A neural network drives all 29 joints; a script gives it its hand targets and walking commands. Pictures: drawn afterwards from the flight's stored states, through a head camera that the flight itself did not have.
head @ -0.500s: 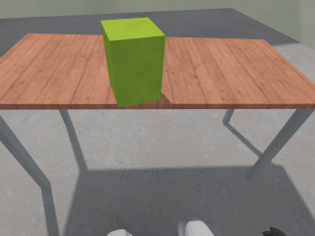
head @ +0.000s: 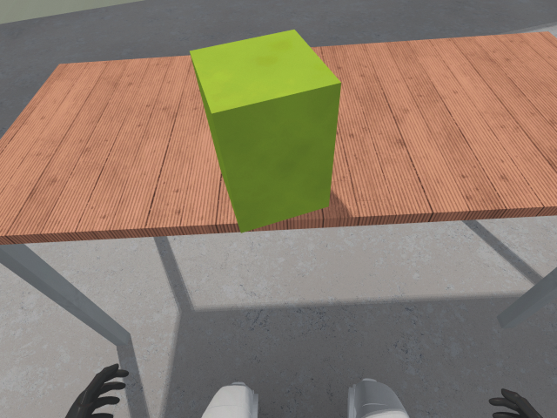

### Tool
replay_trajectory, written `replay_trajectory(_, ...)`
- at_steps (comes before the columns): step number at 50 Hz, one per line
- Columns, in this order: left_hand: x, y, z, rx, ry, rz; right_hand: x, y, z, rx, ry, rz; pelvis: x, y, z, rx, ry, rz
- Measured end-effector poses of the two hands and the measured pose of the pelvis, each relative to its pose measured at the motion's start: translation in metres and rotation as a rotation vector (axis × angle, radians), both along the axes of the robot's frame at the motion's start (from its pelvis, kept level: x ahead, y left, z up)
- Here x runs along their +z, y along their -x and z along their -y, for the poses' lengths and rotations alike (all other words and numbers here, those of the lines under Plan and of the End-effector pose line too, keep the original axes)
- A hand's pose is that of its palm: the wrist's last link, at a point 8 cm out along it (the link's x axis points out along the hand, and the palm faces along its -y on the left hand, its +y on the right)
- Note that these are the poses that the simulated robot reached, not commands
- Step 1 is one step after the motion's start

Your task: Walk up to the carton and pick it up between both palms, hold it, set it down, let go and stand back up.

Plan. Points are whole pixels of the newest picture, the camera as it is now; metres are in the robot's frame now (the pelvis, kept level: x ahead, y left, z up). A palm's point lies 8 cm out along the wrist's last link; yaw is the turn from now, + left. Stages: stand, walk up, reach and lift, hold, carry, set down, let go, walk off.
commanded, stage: walk up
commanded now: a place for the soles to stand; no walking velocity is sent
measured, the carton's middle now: (266, 136) +0.50 +0.04 +0.13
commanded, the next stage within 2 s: none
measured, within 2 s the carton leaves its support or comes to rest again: neither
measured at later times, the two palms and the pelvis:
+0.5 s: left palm out of the picture +0.13 +0.31 -0.09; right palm (523, 369) +0.19 -0.31 -0.05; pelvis +0.03 +0.00 +0.03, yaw +1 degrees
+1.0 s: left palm out of the picture +0.11 +0.30 -0.06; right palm out of the picture +0.08 -0.31 -0.06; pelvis +0.01 +0.00 +0.06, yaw +2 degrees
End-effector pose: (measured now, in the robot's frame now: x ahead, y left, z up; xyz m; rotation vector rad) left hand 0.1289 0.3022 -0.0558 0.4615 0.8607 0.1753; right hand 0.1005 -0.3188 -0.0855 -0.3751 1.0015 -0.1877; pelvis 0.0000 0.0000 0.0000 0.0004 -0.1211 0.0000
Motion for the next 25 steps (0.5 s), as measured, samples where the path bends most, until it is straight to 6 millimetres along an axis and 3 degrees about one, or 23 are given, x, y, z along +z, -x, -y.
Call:
replay_trajectory(5,-0.023,-0.004,-0.022,0.081,0.072,-0.061,0.014,-0.048,-0.024,0.051,0.03,0.083,-0.003,-0.018,-0.016,0.002,-0.018,-0.002)
replay_trajectory(12,-0.041,-0.011,-0.032,0.13,0.084,-0.135,0.031,-0.091,-0.032,0.094,0.045,0.115,0.002,-0.034,-0.009,0.003,0.025,-0.015)
replay_trajectory(19,-0.038,-0.012,-0.014,0.146,0.132,-0.193,0.039,-0.101,-0.021,0.073,0.051,0.062,0.018,-0.038,-0.004,0.006,0.02,-0.029)
replay_trajectory(25,-0.029,-0.006,-0.004,0.157,0.132,-0.233,0.038,-0.093,-0.01,0.036,0.04,0.024,0.028,-0.035,0.002,0.016,0.002,-0.03)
